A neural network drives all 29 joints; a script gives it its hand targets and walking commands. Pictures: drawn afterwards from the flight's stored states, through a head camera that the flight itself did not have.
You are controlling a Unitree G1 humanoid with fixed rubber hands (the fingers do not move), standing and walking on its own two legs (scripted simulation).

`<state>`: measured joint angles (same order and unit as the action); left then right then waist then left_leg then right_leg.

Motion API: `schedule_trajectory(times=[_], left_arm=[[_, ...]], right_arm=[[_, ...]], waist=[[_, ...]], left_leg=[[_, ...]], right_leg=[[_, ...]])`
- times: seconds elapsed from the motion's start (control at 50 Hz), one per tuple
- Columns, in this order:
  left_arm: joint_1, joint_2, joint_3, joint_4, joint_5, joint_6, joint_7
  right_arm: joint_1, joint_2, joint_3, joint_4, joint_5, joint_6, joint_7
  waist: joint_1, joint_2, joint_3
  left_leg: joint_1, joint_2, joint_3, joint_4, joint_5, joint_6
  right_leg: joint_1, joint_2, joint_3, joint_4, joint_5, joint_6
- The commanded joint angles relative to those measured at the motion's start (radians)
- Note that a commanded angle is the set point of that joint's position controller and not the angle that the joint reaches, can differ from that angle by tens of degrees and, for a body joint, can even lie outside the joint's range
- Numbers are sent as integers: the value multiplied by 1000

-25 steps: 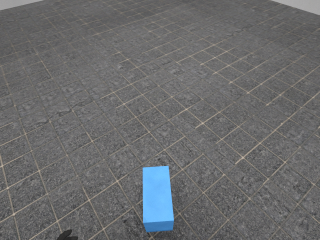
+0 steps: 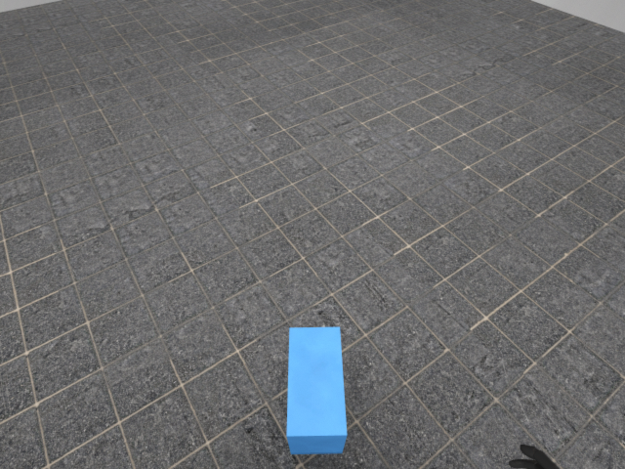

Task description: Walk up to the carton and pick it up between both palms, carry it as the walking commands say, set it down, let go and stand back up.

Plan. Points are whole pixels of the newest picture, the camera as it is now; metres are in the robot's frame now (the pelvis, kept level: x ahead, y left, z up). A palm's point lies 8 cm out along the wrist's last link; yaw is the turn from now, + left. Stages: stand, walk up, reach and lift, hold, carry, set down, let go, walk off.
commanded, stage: walk up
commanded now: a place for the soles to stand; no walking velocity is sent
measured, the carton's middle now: (315, 390) +0.43 +0.01 -0.67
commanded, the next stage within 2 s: reach and lift in 0.26 s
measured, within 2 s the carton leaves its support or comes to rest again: neither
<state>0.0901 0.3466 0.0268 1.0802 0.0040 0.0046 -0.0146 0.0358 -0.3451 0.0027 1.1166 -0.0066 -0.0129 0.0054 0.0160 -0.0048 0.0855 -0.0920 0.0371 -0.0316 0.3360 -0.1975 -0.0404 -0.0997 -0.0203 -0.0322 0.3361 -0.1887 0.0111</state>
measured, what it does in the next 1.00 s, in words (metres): lowers itself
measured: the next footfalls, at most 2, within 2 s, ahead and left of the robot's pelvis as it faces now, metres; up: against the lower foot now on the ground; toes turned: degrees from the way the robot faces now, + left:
none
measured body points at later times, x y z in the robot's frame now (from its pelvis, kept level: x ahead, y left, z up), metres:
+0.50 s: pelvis -0.02 +0.00 -0.02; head +0.07 +0.00 +0.42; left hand +0.16 +0.27 -0.13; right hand +0.14 -0.28 -0.14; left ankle -0.01 +0.15 -0.75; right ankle +0.00 -0.13 -0.75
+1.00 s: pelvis -0.08 -0.01 -0.08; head +0.12 +0.00 +0.32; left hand +0.25 +0.24 -0.20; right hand +0.26 -0.23 -0.19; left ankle -0.01 +0.15 -0.75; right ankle +0.00 -0.13 -0.75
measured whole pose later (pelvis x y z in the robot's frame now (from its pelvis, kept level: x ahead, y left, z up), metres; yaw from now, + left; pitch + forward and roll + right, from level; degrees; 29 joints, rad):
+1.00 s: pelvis -0.08 -0.01 -0.08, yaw +0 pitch +20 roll +0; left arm -0.39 0.24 0.17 0.59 0.00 0.29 -0.03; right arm -0.43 -0.20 -0.14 0.60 -0.01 0.31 -0.01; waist 0.00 -0.01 0.12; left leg -0.98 0.03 -0.07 0.96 -0.33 -0.06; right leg -0.98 -0.01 -0.01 0.95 -0.31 0.00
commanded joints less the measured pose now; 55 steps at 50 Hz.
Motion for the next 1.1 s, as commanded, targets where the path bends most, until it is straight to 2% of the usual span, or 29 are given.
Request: schedule_trajectory(times=[0.0, 0.02, 0.14, 0.24, 0.26, 0.28, 0.3, 0.34, 0.36, 0.4, 0.44, 0.5, 0.52, 0.6, 0.64, 0.68, 0.7, 0.72, 0.74, 0.76, 0.82, 0.84, 0.86, 0.9, 0.96, 0.98, 1.0, 1.04, 1.08], left_arm=[[-39, 217, 45, -59, -2, -21, 10], [-53, 209, 44, -62, 0, -22, 10], [-43, 214, 49, -58, 1, -18, 11], [-46, 204, 43, -53, 1, -15, 9], [-290, 46, 40, -404, -15, 14, -20], [-223, 85, 62, -588, 28, 82, -26], [-190, 82, 65, -547, 21, 128, -31], [-122, 102, 116, -592, 35, 212, -33], [-78, 88, 99, -619, 52, 248, -24], [-51, 72, 112, -636, 55, 295, -8], [-22, 59, 140, -641, 85, 280, -12], [-56, 40, 173, -677, 68, 248, -19], [-75, 55, 185, -664, 68, 241, -20], [-171, 43, 180, -633, 36, 225, -21], [-176, 44, 192, -624, 40, 221, -18], [-250, 42, 201, -639, 38, 206, -15], [-229, 22, 184, -619, 18, 205, -12], [-271, 46, 207, -642, 30, 198, -16], [-313, 66, 218, -641, 27, 195, -12], [-366, 54, 211, -644, 17, 195, -18], [-455, 51, 185, -645, -4, 203, -12], [-512, 60, 196, -680, 4, 210, -12], [-522, 65, 203, -647, 15, 217, -9], [-607, 43, 161, -648, -5, 239, -5], [-711, 63, 209, -639, 3, 255, 1], [-761, 48, 189, -652, -14, 261, 5], [-783, 47, 197, -675, -14, 263, 12], [-847, 25, 195, -640, -19, 261, 21], [-946, 0, 169, -649, -27, 261, 32]], right_arm=[[-41, -225, -43, -60, 6, -18, -12], [-46, -224, -44, -63, 2, -18, -12], [-34, -221, -48, -59, 1, -20, -13], [-37, -221, -48, -69, -2, -21, -11], [-182, -115, -151, -420, 4, 44, 24], [-90, -127, -148, -555, -29, 109, 40], [-82, -134, -132, -524, -25, 156, 52], [-46, -179, -154, -597, -47, 236, 74], [-16, -182, -189, -629, -59, 265, 74], [6, -152, -243, -613, -68, 312, 72], [10, -108, -235, -651, -84, 301, 70], [-74, -62, -190, -747, -66, 260, 68], [-82, -54, -190, -748, -67, 255, 65], [-199, -27, -154, -743, -44, 252, 43], [-184, -14, -150, -699, -35, 258, 28], [-253, -28, -160, -717, -35, 246, 18], [-247, 0, -148, -706, -27, 248, 7], [-259, 13, -147, -711, -16, 246, 1], [-278, 14, -151, -709, -13, 248, -4], [-338, -1, -157, -723, -14, 246, -9], [-409, 15, -155, -700, -2, 263, -22], [-459, 25, -159, -697, 5, 267, -22], [-485, 20, -169, -686, 3, 272, -30], [-552, 11, -182, -655, -3, 290, -29], [-692, -13, -198, -673, -8, 293, -28], [-749, -26, -212, -683, -13, 297, -24], [-756, -22, -205, -662, -5, 298, -21], [-845, -15, -192, -647, 17, 290, -14], [-905, -39, -220, -594, 10, 288, -8]], waist=[[-7, 16, -139], [-8, 52, -136], [-7, 1, -116], [-8, 38, -126], [-59, 35, -38], [-59, 34, 7], [-32, 26, -17], [-42, 55, -47], [-55, 67, -84], [-59, 49, -125], [-30, 9, -191], [14, -11, -334], [1, -37, -359], [13, -35, -418], [5, -11, -486], [4, -2, -535], [-10, -30, -562], [2, -3, -605], [-12, -37, -598], [-21, -27, -631], [-27, -37, -641], [-14, 4, -645], [-13, 9, -668], [-39, 11, -632], [-1, 30, -680], [-23, 19, -714], [-11, 53, -758], [1, 49, -771], [-28, 73, -795]], left_leg=[[21, 95, -45, -38, 207, 55], [8, 92, -37, -41, 201, 52], [7, 97, -53, -49, 224, 54], [-17, 91, -61, -52, 184, 58], [-285, -90, 74, 94, -112, 26], [-249, -79, 68, 66, -136, 37], [-245, -80, 69, 54, -155, 50], [-312, -40, 56, 76, -197, 48], [-321, -25, 60, 62, -188, 44], [-328, -29, 26, 90, -138, 35], [-273, -68, 53, 197, 13, 6], [-292, -69, 55, 304, 141, -6], [-318, -72, 56, 326, 160, -1], [-427, -85, 65, 404, 165, -16], [-467, -97, 75, 431, 198, -22], [-524, -100, 82, 466, 180, -24], [-542, -106, 77, 471, 202, -16], [-576, -109, 85, 486, 193, -18], [-600, -111, 81, 478, 150, -6], [-629, -109, 84, 502, 146, -9], [-672, -102, 78, 501, 50, 4], [-688, -97, 85, 504, 43, -3], [-694, -101, 85, 513, 11, -2], [-701, -85, 80, 489, -80, -3], [-742, -86, 88, 517, -111, -6], [-715, -73, 77, 498, -142, -2], [-689, -75, 78, 506, -103, -6], [-720, -77, 91, 514, -127, -13], [-707, -72, 74, 514, -151, -23]], right_leg=[[38, -108, 76, -50, 176, -36], [46, -114, 79, -53, 173, -35], [45, -109, 64, -48, 169, -29], [52, -106, 61, -44, 132, -32], [-170, 41, -12, 103, -58, -29], [-138, 54, -22, 106, -93, -10], [-87, 46, -22, 114, -90, -12], [-60, 53, -36, 169, -109, -8], [-68, 76, -60, 189, -86, -1], [-57, 92, -35, 219, -25, 4], [-132, 85, -23, 225, 19, 6], [-165, 76, 2, 300, 139, 20], [-177, 79, 2, 323, 175, 29], [-245, 76, 10, 397, 212, 34], [-223, 69, 25, 426, 296, 26], [-260, 64, 32, 460, 297, 21], [-256, 67, 34, 467, 340, 20], [-237, 52, 55, 476, 375, 16], [-247, 57, 46, 475, 342, 29], [-242, 50, 60, 489, 355, 21], [-306, 56, 43, 498, 227, 28], [-342, 52, 43, 489, 186, 20], [-352, 52, 43, 490, 155, 18], [-422, 54, 29, 473, 28, 18], [-468, 50, 22, 493, -43, 20], [-497, 53, 4, 498, -77, 20], [-496, 52, 9, 503, -52, 14], [-525, 52, 5, 513, -89, 14], [-605, 56, -15, 537, -109, 5]])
